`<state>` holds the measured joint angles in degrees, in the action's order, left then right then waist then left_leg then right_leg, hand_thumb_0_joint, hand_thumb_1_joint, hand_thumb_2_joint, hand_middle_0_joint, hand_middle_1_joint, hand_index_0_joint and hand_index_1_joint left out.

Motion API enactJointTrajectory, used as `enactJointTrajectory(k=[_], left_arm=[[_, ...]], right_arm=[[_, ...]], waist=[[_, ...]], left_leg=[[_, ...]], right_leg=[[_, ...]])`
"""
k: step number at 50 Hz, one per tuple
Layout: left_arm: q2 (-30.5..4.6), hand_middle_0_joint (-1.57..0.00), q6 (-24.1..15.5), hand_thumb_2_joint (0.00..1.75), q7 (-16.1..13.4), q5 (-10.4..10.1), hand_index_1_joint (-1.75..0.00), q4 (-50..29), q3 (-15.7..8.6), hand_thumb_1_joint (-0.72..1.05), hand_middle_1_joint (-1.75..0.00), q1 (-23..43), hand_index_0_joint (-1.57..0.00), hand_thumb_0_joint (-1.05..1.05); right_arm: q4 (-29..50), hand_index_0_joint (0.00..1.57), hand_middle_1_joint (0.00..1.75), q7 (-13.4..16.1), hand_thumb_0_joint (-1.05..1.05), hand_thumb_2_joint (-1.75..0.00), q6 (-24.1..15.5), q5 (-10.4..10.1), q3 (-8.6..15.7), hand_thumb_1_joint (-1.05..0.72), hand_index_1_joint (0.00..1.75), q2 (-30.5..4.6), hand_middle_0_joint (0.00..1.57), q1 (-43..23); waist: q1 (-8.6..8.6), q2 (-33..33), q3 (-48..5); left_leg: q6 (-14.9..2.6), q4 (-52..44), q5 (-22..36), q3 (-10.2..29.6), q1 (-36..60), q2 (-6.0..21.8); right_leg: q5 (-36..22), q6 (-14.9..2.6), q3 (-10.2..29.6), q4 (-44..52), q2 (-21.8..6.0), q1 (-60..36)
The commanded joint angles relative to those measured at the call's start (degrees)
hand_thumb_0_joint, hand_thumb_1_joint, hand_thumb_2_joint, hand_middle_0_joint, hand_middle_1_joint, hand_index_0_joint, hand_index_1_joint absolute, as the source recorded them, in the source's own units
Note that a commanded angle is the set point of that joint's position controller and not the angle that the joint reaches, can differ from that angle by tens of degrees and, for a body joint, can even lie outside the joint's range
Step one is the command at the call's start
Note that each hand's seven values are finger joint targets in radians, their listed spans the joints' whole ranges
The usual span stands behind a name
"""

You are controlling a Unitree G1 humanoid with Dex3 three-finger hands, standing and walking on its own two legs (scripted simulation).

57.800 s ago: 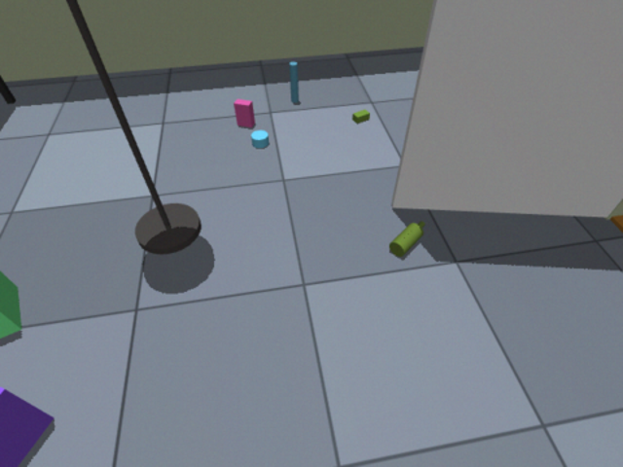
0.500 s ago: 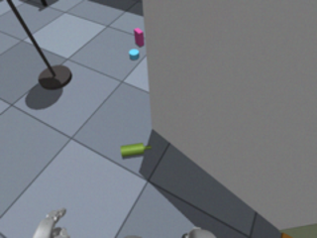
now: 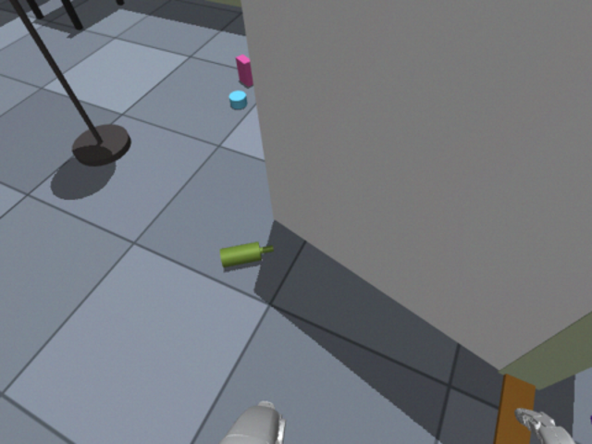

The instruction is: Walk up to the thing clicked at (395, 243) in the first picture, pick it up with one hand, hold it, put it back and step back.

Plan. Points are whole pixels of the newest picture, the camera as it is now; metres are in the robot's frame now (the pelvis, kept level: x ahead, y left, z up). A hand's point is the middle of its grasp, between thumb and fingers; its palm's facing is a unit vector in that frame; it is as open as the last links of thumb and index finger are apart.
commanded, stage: step back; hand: left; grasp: from above
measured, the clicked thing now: (247, 253) +0.82 +0.26 -0.72
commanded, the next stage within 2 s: stand in 1.76 s
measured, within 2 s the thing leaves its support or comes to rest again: neither
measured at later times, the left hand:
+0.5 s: hand out of the picture -0.08 +0.26 -0.14, palm faces +0.01 -0.93 -0.38, open 7.4 cm
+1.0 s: hand out of the picture -0.24 +0.26 -0.14, palm faces +0.09 -0.92 -0.39, open 7.4 cm
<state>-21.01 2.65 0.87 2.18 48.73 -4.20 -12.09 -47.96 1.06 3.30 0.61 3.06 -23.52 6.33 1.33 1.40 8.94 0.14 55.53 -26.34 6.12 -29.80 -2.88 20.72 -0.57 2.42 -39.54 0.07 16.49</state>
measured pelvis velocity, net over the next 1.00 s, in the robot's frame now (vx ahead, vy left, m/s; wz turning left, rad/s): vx -0.28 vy -0.03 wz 0.08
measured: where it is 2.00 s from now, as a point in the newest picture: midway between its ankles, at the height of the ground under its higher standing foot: outside the picture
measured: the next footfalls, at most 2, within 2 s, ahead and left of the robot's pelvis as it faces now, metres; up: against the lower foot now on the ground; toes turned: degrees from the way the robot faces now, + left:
left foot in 0.22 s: -0.05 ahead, +0.11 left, +0.00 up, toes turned +3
right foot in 0.58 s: -0.20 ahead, -0.15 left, +0.00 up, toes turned +4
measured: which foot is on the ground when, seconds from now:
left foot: up 0.00-0.20, down 0.22-0.60, up 0.62-0.86, down 0.88-1.00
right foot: down 0.00-0.24, up 0.26-0.56, down 0.58-1.00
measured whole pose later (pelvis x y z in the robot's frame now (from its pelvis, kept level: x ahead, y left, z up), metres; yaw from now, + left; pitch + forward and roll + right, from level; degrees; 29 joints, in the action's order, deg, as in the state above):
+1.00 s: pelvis -0.28 -0.03 +0.01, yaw +5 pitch -3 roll +1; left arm -23.6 1.6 1.2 1.6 54.8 -4.3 -12.8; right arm -57.3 -1.2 -0.6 2.7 2.5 -20.2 14.9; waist 0.4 -2.1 3.5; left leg -2.1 32.0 -16.5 1.1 -13.1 -2.5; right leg 26.0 -1.4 1.4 -46.9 -1.7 20.0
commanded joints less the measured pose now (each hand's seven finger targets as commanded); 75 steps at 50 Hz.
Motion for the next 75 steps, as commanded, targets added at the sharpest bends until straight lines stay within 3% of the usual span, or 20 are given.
enactJointTrajectory(k=[1,7,10,12,13,16,27,29,30,31,34,39,43,45,46,56,59,69,73,75], left_arm=[[-15.5,-0.2,-2.0,0.9,-2.4,0.5,-0.3,-8.0,-4.6,0.9,-0.3,9.1,-0.2,0.0],[-15.2,-0.2,-1.3,0.9,-3.2,0.1,-0.3,-8.1,-4.1,0.9,-0.3,2.8,-0.2,0.0],[-14.0,-0.2,-0.1,0.9,-2.6,-1.0,-0.3,-8.8,-3.0,0.9,-0.3,4.9,-0.2,0.0],[-11.0,-0.2,-0.1,0.9,-2.7,-1.8,-0.3,-10.2,-2.0,0.9,-0.3,5.5,-0.2,0.0],[-13.5,-0.2,0.1,0.9,-3.4,-1.0,-0.3,-9.4,-3.6,0.9,-0.3,8.8,-0.2,0.0],[-12.1,-0.2,0.7,0.9,-3.0,-2.3,-0.3,-5.7,-3.4,0.9,-0.3,3.2,-0.2,0.0],[-10.6,-0.2,-1.6,0.9,-1.5,-0.9,-0.3,0.2,-2.9,0.9,-0.3,-6.1,-0.2,0.0],[-16.1,-0.2,-2.2,0.9,-1.7,0.9,-0.3,0.7,-4.7,0.9,-0.3,-6.4,-0.2,0.0],[-23.1,-0.2,-1.8,0.9,-1.8,1.0,-0.3,-1.9,-6.0,0.9,-0.3,-1.6,-0.2,0.0],[-23.0,-0.2,-2.2,0.9,-2.1,0.6,-0.3,-3.3,-5.9,0.9,-0.3,2.7,-0.2,0.0],[-15.5,-0.2,-3.1,0.9,-2.4,0.6,-0.3,-3.7,-4.0,0.9,-0.3,7.9,-0.2,0.0],[-16.6,-0.2,-3.9,0.9,-1.7,1.1,-0.3,-1.8,-4.6,0.9,-0.3,0.8,-0.2,0.0],[-14.8,-0.2,-2.8,0.9,-1.0,0.2,-0.3,-1.5,-2.9,0.9,-0.3,2.4,-0.2,0.0],[-9.1,-0.2,-2.7,0.9,-0.6,-1.1,-0.3,-1.4,-1.2,0.9,-0.3,2.9,-0.2,0.0],[-14.8,-0.2,-2.8,0.9,-1.0,-0.7,-0.3,-0.5,-3.2,0.9,-0.3,6.3,-0.2,0.0],[-11.5,-0.2,-4.6,0.9,-0.6,-0.2,-0.3,6.2,-3.3,0.9,-0.3,-2.8,-0.2,0.0],[-19.5,-0.2,-5.7,0.9,-1.2,0.8,-0.3,4.3,-5.1,0.9,-0.3,-1.3,-0.2,0.0],[-13.9,-0.2,-5.4,0.9,-1.4,-1.2,-0.3,3.2,-1.8,0.9,-0.3,4.8,-0.2,0.0],[-11.2,-0.2,-3.7,0.9,-1.7,-2.6,-0.3,4.4,-0.8,0.9,-0.3,2.7,-0.2,0.0],[-10.5,-0.2,-3.9,0.9,-1.8,-2.0,-0.3,5.3,-0.2,0.9,-0.3,3.8,-0.2,0.0]], right_arm=[[3.2,0.2,0.3,1.0,0.0,-0.9,-2.1,-0.7,2.9,-0.9,0.3,-9.8,0.2,4.1],[3.7,0.2,0.3,0.7,0.0,-0.9,-2.5,0.5,2.3,-0.9,0.3,-8.3,0.2,3.8],[0.5,0.2,0.3,0.6,0.0,-0.9,-3.0,1.0,3.1,-0.9,0.3,-8.5,0.2,10.1],[2.3,0.2,0.3,0.0,0.0,-0.9,-2.8,1.3,5.2,-0.9,0.3,-19.6,0.2,5.0],[3.2,0.2,0.3,-0.1,0.0,-0.9,-3.0,1.7,5.7,-0.9,0.3,-21.2,0.2,4.0],[3.1,0.2,0.3,0.9,0.0,-0.9,-3.4,1.7,3.1,-0.9,0.3,-13.6,0.2,-1.2],[3.6,0.2,0.3,0.1,0.0,-0.9,-0.8,1.0,3.6,-0.9,0.3,-14.9,0.2,0.1],[4.5,0.2,0.3,-0.3,0.0,-0.9,-0.8,0.6,2.0,-0.9,0.3,-8.8,0.2,0.4],[5.8,0.2,0.3,0.6,0.0,-0.9,-1.0,0.5,2.5,-0.9,0.3,-8.4,0.2,-3.4],[5.1,0.2,0.3,0.9,0.0,-0.9,-0.8,0.6,3.4,-0.9,0.3,-10.9,0.2,-3.6],[1.3,0.2,0.3,0.3,0.0,-0.9,-1.6,0.2,2.8,-0.9,0.3,-9.8,0.2,1.8],[0.5,0.2,0.3,-0.9,0.0,-0.9,-3.1,1.6,2.7,-0.9,0.3,-9.5,0.2,0.8],[-4.1,0.2,0.3,-1.0,0.0,-0.9,-4.9,1.4,3.2,-0.9,0.3,-8.6,0.2,6.9],[-4.3,0.2,0.3,-0.6,0.0,-0.9,-5.6,2.2,4.4,-0.9,0.3,-15.2,0.2,6.9],[-3.6,0.2,0.3,-0.9,0.0,-0.9,-5.7,1.8,4.9,-0.9,0.3,-18.1,0.2,5.7],[-3.5,0.2,0.3,-1.4,0.0,-0.9,-4.1,1.1,2.5,-0.9,0.3,-9.4,0.2,2.4],[-2.5,0.2,0.3,-0.4,0.0,-0.9,-4.2,1.3,2.4,-0.9,0.3,-8.9,0.2,1.1],[-7.1,0.2,0.3,-0.9,0.0,-0.9,-5.5,1.0,2.1,-0.9,0.3,-5.9,0.2,5.5],[-6.1,0.2,0.3,-0.2,0.0,-0.9,-6.0,0.4,2.9,-0.9,0.3,-13.2,0.2,0.8],[-6.7,0.2,0.3,-0.1,0.0,-0.9,-5.6,0.5,2.2,-0.9,0.3,-11.8,0.2,-1.9]], waist=[[-2.58,-10.6,-6.7],[1.06,-13.6,-11.1],[-1.85,-9.4,-13.2],[-1.25,12.7,-12.0],[-4.31,12.0,-10.3],[1.02,3.2,-9.4],[0.37,10.4,-16.5],[0.68,-6.1,-11.9],[3.86,-17.4,-8.1],[2.28,-13.7,-2.7],[-1.99,-7.0,-3.6],[3.16,-11.3,-5.8],[-0.81,-7.9,-7.3],[-1.91,10.9,-7.5],[-3.14,6.7,-2.4],[1.85,3.6,-5.7],[2.68,-7.7,-1.4],[-1.68,-8.0,-9.0],[-0.32,4.3,-14.4],[0.23,5.3,-13.5]], left_leg=[[0.44,13.9,-0.7,2.1,3.7,-3.2],[0.45,-11.7,-3.8,-3.1,4.6,1.0],[-1.09,-32.9,14.6,-6.2,17.1,1.1],[-12.54,-36.2,26.5,21.5,18.5,22.3],[-18.65,-38.1,26.7,27.7,9.1,27.0],[-13.03,-32.0,34.9,10.1,12.8,18.0],[-9.85,-26.6,20.4,4.5,18.9,15.0],[-3.0,-14.2,1.7,-0.6,-2.1,4.7],[0.05,-2.0,-7.9,-0.4,-1.3,-1.4],[0.91,6.7,-6.6,5.5,1.8,1.2],[0.41,9.7,2.4,2.8,1.8,-2.4],[1.37,-9.2,-1.8,-2.1,0.4,1.6],[-0.9,-35.5,5.4,-5.8,22.2,0.6],[-8.68,-44.3,-19.7,26.4,24.2,18.2],[-13.97,-46.5,-26.0,30.2,11.7,22.5],[-4.78,-31.7,-9.1,4.0,1.9,9.6],[-0.87,-4.4,-5.1,2.3,-5.4,2.0],[-0.43,-28.7,16.6,-7.9,18.1,2.5],[-11.45,-31.7,30.2,10.8,18.5,18.9],[-9.35,-31.7,29.4,7.8,18.0,17.4]], right_leg=[[-18.0,-11.14,10.6,15.1,-13.3,5.4],[-31.5,-10.95,10.9,8.7,-15.0,-11.8],[-25.6,-6.75,7.6,1.5,-11.8,-6.0],[8.1,-0.6,-2.9,-12.1,2.9,10.5],[17.7,-0.08,5.0,-24.9,2.9,7.3],[9.4,-1.03,9.6,-36.0,5.0,10.3],[-0.9,-0.84,-4.5,15.4,2.0,-7.0],[6.5,-5.08,15.3,19.5,-8.6,-12.6],[11.1,-14.78,29.9,25.4,-23.2,4.0],[13.1,-16.87,32.2,27.5,-26.1,14.3],[-0.1,-9.53,11.4,18.9,-12.9,6.9],[17.5,-9.87,14.0,19.6,-13.5,-6.3],[10.3,-7.15,7.5,12.2,-10.9,2.3],[9.9,-0.72,-3.1,-4.6,-0.8,17.4],[11.9,-0.69,1.0,-10.7,-2.8,12.1],[-0.9,-1.59,-4.5,14.6,1.4,-15.2],[27.0,-12.01,30.6,30.2,-23.1,-6.8],[-30.4,-6.07,1.4,10.7,-12.0,-4.2],[-2.3,-0.27,-3.1,1.9,-1.8,-4.5],[-1.5,-1.24,-2.2,5.8,-2.4,-5.3]])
